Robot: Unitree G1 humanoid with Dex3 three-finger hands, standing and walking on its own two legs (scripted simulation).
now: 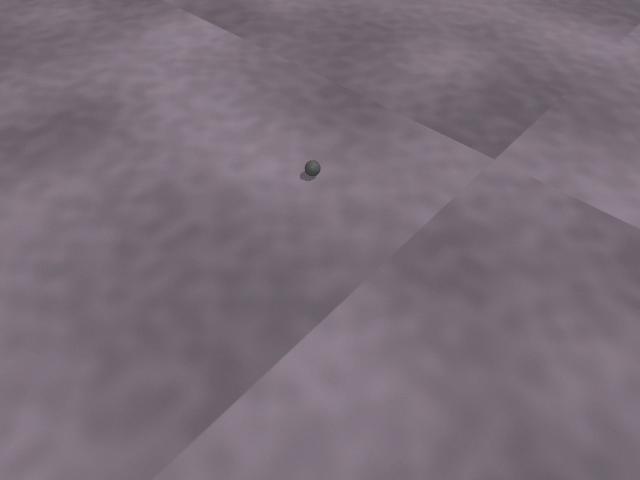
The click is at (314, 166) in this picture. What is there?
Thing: free ball
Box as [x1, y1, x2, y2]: [305, 160, 319, 175]
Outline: 308,161 305,165 305,171 309,175 317,174 319,171 318,163 313,160
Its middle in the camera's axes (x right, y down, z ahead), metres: -0.03 -0.35 +1.89
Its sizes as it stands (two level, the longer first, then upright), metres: 0.076 0.076 0.076
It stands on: the floor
